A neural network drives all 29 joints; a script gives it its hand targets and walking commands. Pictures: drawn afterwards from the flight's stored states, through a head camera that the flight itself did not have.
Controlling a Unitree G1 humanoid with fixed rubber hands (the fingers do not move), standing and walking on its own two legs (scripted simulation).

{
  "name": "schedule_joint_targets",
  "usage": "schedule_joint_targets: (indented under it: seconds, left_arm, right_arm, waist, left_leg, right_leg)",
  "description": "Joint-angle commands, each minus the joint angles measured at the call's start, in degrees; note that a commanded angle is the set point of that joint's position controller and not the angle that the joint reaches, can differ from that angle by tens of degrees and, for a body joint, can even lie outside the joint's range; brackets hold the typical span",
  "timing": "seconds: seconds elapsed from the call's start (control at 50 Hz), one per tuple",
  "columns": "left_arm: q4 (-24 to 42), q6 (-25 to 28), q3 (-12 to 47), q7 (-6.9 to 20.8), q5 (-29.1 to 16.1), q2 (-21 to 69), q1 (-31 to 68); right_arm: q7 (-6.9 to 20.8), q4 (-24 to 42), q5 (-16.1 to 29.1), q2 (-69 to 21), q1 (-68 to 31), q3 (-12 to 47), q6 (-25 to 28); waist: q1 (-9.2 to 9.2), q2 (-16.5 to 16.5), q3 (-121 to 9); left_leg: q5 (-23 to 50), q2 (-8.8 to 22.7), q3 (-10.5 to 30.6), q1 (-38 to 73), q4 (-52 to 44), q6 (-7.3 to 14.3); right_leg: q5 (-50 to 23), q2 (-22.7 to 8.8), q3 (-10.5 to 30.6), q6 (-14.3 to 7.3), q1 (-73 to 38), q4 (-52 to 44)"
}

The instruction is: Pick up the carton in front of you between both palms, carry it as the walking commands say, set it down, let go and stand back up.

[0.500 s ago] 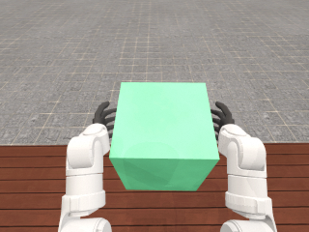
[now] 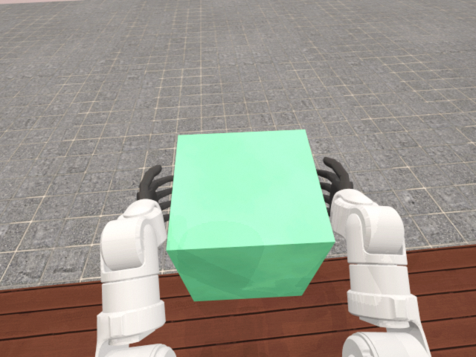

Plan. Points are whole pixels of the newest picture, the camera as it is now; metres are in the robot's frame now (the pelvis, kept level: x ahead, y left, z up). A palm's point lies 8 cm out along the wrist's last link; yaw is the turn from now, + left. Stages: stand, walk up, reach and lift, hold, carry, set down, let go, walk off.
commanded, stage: carry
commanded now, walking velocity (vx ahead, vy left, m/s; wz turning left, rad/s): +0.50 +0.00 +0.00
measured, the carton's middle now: (245, 222) +0.36 -0.02 +0.06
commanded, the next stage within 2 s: none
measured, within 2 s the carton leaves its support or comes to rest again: neither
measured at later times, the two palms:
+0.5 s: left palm (158, 126) +0.63 +0.16 +0.10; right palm (283, 118) +0.63 -0.14 +0.09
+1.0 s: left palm (180, 80) +0.93 +0.13 +0.07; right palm (274, 75) +0.92 -0.17 +0.07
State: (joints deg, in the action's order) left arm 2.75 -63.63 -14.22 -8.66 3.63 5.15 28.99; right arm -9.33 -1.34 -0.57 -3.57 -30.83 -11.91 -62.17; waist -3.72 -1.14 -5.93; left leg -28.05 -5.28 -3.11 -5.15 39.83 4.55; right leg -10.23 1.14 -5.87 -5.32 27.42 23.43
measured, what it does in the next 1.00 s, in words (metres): goes down: left foot 0.04 m lower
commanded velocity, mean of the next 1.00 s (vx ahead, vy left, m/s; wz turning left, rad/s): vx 0.50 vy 0.00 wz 0.00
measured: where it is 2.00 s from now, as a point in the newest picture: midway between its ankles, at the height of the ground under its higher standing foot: (235, 202)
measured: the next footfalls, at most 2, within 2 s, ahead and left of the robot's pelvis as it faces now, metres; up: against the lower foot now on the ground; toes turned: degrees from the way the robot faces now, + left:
left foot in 0.52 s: +0.47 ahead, +0.06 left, -0.04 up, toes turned +1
right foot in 1.06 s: +0.80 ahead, -0.09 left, -0.07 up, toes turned -5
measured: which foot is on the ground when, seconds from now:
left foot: down 0.00-0.02, up 0.04-0.50, down 0.52-1.00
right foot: down 0.00-0.54, up 0.56-1.00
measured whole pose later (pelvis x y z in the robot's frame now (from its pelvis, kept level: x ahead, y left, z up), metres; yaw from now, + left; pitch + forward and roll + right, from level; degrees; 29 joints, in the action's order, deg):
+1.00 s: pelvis +0.59 +0.00 -0.05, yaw -1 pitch +5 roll +0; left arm 5.5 -63.1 -14.1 -9.0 2.7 4.8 28.2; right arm -9.4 0.5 -0.6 -4.3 -30.5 -11.7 -61.1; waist -4.1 -0.9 -4.2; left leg -20.4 -4.3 -3.8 -5.5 27.8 5.2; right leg -5.3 -0.6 -3.5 -3.4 35.2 31.4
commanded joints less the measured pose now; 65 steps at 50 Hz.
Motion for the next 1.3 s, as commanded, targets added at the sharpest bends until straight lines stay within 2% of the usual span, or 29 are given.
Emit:
schedule_joint_targets:
  seconds: [0.0,0.02,0.04,0.08,0.12,0.16,0.28,0.42,0.44,0.48,0.5,0.52,0.54,0.56,0.6,0.62,0.68,0.8,0.94,0.98,1.02,1.04,1.06,1.08,1.1,1.12,1.14,1.2,1.28]
  left_arm:
    - [-3.11,-0.16,31.07,4.24,-9.38,39.52,27.66]
    - [-3.82,-0.13,31.06,3.8,-10.05,38.58,29.71]
    - [-4.86,0.1,31.98,3.95,-11.21,41.66,28.08]
    - [-0.72,1.25,35.48,5.36,-15.25,48.5,35.0]
    - [2.51,2.95,39.51,6.77,-19.34,54.3,41.95]
    - [3.98,4.31,41.56,7.58,-21.47,55.96,43.47]
    - [4.11,5.53,42.67,7.82,-21.41,53.24,36.69]
    - [3.9,3.62,41.24,6.44,-20.52,47.09,33.14]
    - [2.95,3.08,40.66,6.16,-20.02,46.26,32.43]
    - [1.23,1.94,39.61,5.75,-19.29,45.19,32.43]
    - [0.57,1.49,39.05,5.52,-18.72,44.48,33.26]
    - [-0.15,0.89,38.21,5.24,-18.32,43.96,33.65]
    - [-1.52,0.05,37.33,4.82,-17.94,43.82,33.95]
    - [-0.24,-0.25,37.23,4.39,-18.22,43.6,35.07]
    - [0.39,-0.16,35.65,4.17,-17.35,47.67,38.54]
    - [0.15,0.15,35.31,4.3,-16.77,49.06,38.6]
    - [0.05,1.42,35.7,4.77,-14.98,51.79,37.92]
    - [1.65,3.08,37.76,4.64,-13.53,50.43,34.14]
    - [3.5,1.26,37.59,4.22,-13.63,44.99,32.5]
    - [2.16,0.4,36.02,4.2,-12.64,43.13,31.16]
    - [-0.08,-0.17,33.91,4.05,-11.31,41.18,29.2]
    - [-0.71,-0.37,32.88,4.05,-10.59,40.54,28.88]
    - [-1.73,-0.59,31.74,4.02,-9.96,39.25,28.41]
    - [-3.18,-0.74,31.22,3.61,-10.31,38.31,29.17]
    - [-3.5,-0.57,31.9,3.64,-11.56,40.37,28.09]
    - [-2.2,-0.27,32.86,4.3,-13.33,43.79,29.26]
    - [0.94,0.47,35.4,5.0,-15.53,46.94,35.83]
    - [4.51,2.67,40.32,7.02,-20.7,54.6,43.48]
    - [4.94,4.25,42.52,7.75,-22.09,54.61,41.15]
  right_arm:
    - [6.09,1.46,14.37,-47.85,-32.36,35.5,-0.63]
    - [5.82,0.45,14.27,-47.93,-32.69,34.61,-1.08]
    - [5.45,1.72,13.81,-47.53,-33.25,34.1,-1.1]
    - [5.41,3.12,13.45,-52.11,-36.99,34.17,-0.17]
    - [5.7,3.58,12.72,-55.16,-37.87,33.98,1.07]
    - [5.93,3.58,12.08,-56.09,-36.17,34.71,2.24]
    - [5.52,5.42,10.07,-52.79,-30.16,36.21,3.76]
    - [4.96,8.4,9.93,-45.21,-28.77,35.29,1.27]
    - [4.81,7.82,9.35,-43.84,-27.94,34.31,0.63]
    - [4.4,5.76,7.86,-41.27,-25.76,31.97,-0.5]
    - [4.21,4.94,7.17,-39.9,-24.83,30.64,-0.99]
    - [4.03,4.06,7.11,-38.48,-23.8,29.31,-1.51]
    - [3.38,2.81,6.99,-36.82,-26.92,28.51,-1.71]
    - [3.41,2.09,8.34,-38.98,-26.18,29.28,-1.87]
    - [4.67,5.72,11.86,-45.74,-32.96,31.91,-1.53]
    - [5.45,7.07,14.13,-48.76,-36.87,34.03,-1.17]
    - [7.1,8.18,17.95,-54.15,-41.61,37.47,0.48]
    - [7.59,7.72,18.23,-53.41,-36.86,38.65,2.03]
    - [6.77,6.79,16.52,-48.01,-31.64,37.3,0.75]
    - [6.54,5.65,16.02,-47.23,-31.22,36.89,0.15]
    - [6.33,4.47,15.96,-47.12,-31.99,36.58,-0.45]
    - [6.16,3.82,15.8,-46.96,-32.44,36.19,-0.64]
    - [5.96,3.71,15.48,-47.05,-33.61,35.79,-1.04]
    - [5.67,2.47,15.56,-47.19,-33.64,35.27,-1.63]
    - [5.35,3.09,15.06,-46.84,-33.3,34.76,-1.76]
    - [5.17,3.53,14.52,-48.5,-35.14,34.61,-1.41]
    - [5.32,4.04,14.04,-51.29,-36.86,34.05,-0.98]
    - [5.8,4.99,13.15,-55.03,-38.35,34.57,0.62]
    - [5.61,4.9,11.11,-54.13,-33.47,35.36,2.27]
  waist:
    - [4.38,-6.87,-23.6]
    - [6.78,-16.38,-28.53]
    - [8.06,-11.95,-27.53]
    - [6.84,-2.27,-21.17]
    - [5.5,-0.42,-19.49]
    - [5.15,-2.3,-20.08]
    - [7.56,-4.21,-21.04]
    - [10.71,-4.28,-15.71]
    - [9.99,-4.61,-15.39]
    - [5.28,-3.56,-17.76]
    - [3.11,-1.03,-20.19]
    - [3.81,5.84,-23.68]
    - [0.14,18.06,-29.44]
    - [0.22,14.23,-28.91]
    - [0.58,3.86,-21.31]
    - [1.62,2.45,-19.27]
    - [2.78,4.56,-18.83]
    - [0.56,6.47,-20.07]
    - [-2.46,7.17,-15.59]
    - [-1.42,7.42,-14.44]
    - [2.76,6.47,-16.84]
    - [5.37,3.68,-19.2]
    - [5.55,-5.77,-24.96]
    - [7.09,-14.85,-29.19]
    - [8.65,-12.1,-29.74]
    - [7.21,-5.1,-24.17]
    - [7.01,-4.93,-22.75]
    - [5.4,-1.03,-19.88]
    - [5.97,-3.46,-21.33]
  left_leg:
    - [2.14,4.99,0.65,-18.86,25.84,-1.41]
    - [-9.07,-0.71,3.35,-36.17,42.96,-4.04]
    - [-5.8,2.31,5.29,-39.95,44.21,-2.18]
    - [0.87,4.87,5.2,-38.71,38.9,-1.44]
    - [4.1,7.12,5.42,-34.21,32.34,-1.97]
    - [6.0,7.48,4.27,-33.63,27.75,-2.65]
    - [19.43,7.46,1.46,-39.6,13.36,-2.94]
    - [36.35,3.23,-3.2,-30.71,-11.61,-0.33]
    - [37.37,2.87,-3.32,-26.64,-14.24,0.68]
    - [39.64,2.27,-5.09,-11.01,-19.04,1.81]
    - [42.96,6.48,-1.59,0.95,-16.94,1.66]
    - [62.7,19.21,12.15,14.59,-6.88,2.27]
    - [56.24,30.18,33.0,28.88,-7.69,15.39]
    - [36.59,28.17,37.65,25.54,-12.08,16.3]
    - [27.39,23.09,30.52,13.05,-16.59,11.71]
    - [28.29,22.14,27.28,7.15,-17.92,10.61]
    - [30.39,19.55,20.36,0.92,-20.36,8.56]
    - [54.58,16.62,12.01,12.42,-16.46,5.83]
    - [55.62,12.33,7.46,17.7,-11.9,4.71]
    - [54.67,12.3,6.37,15.26,-8.47,3.8]
    - [57.22,11.31,2.97,8.69,1.87,1.43]
    - [46.49,9.72,1.14,-0.29,11.69,-0.03]
    - [17.37,7.57,0.89,-15.66,24.33,-1.98]
    - [-8.57,0.04,2.3,-34.85,41.49,-5.01]
    - [-6.23,2.22,4.81,-40.75,45.9,-3.38]
    - [-1.04,4.55,4.95,-39.49,40.86,-1.98]
    - [1.04,5.31,4.81,-39.55,40.52,-1.66]
    - [5.45,8.14,4.33,-35.34,33.52,-2.78]
    - [10.82,9.13,2.46,-40.97,26.91,-3.82]
  right_leg:
    - [-28.45,-17.34,17.92,-2.15,-38.73,12.07]
    - [-14.74,-26.07,37.17,-14.61,-51.03,8.86]
    - [5.29,-23.49,39.89,-14.68,-47.02,4.81]
    - [10.23,-17.88,31.93,-10.19,-33.94,0.72]
    - [10.28,-16.58,26.95,-8.75,-25.02,-1.12]
    - [6.66,-15.17,23.54,-8.4,-24.0,-1.25]
    - [-17.6,-12.34,15.68,-5.7,-34.04,3.59]
    - [-14.78,-7.47,9.99,-4.28,-35.92,8.33]
    - [-14.92,-7.66,9.53,-3.84,-34.37,10.68]
    - [-16.37,-6.6,6.13,-0.94,-28.37,21.82]
    - [-4.85,-4.77,4.47,0.47,-19.51,31.45]
    - [26.59,-1.99,3.18,2.2,-5.14,41.62]
    - [46.32,4.95,5.37,5.64,12.51,58.45]
    - [44.02,2.5,7.52,3.41,17.97,61.42]
    - [37.24,-1.34,7.75,2.68,17.72,55.08]
    - [34.92,-2.78,7.98,2.86,15.41,50.45]
    - [31.62,-3.81,6.44,3.95,10.36,42.12]
    - [18.04,-3.83,3.81,4.23,17.1,28.04]
    - [3.55,0.15,0.06,2.06,13.16,7.06]
    - [0.67,0.59,0.02,0.54,6.13,0.96]
    - [-1.38,1.81,-2.78,-0.67,-10.55,-3.8]
    - [-2.89,-1.33,-0.69,-0.51,-22.97,-1.33]
    - [-23.05,-15.71,13.81,-3.75,-39.76,10.96]
    - [-18.95,-25.41,33.74,-14.25,-53.52,9.92]
    - [4.01,-24.69,39.01,-15.97,-50.99,5.1]
    - [13.06,-17.78,32.51,-10.07,-41.13,1.1]
    - [12.47,-19.35,31.48,-10.7,-36.69,-0.06]
    - [16.19,-15.86,24.4,-8.49,-24.95,-2.96]
    - [2.38,-14.19,18.82,-9.1,-30.26,-0.52]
